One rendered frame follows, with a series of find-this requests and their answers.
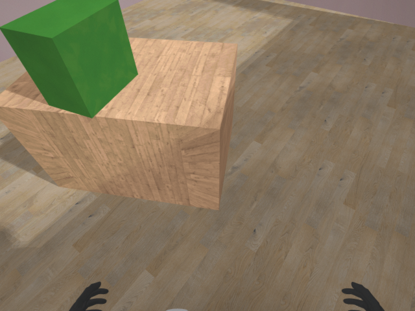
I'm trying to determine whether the carton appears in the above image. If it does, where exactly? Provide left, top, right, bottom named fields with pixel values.
left=0, top=0, right=138, bottom=118

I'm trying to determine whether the left robot hand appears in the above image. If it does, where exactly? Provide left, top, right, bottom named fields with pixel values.
left=69, top=282, right=108, bottom=311

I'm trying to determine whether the pedestal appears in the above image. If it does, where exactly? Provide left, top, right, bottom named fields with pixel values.
left=0, top=38, right=238, bottom=210

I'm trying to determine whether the right robot hand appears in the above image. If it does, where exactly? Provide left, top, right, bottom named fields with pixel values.
left=342, top=282, right=384, bottom=311

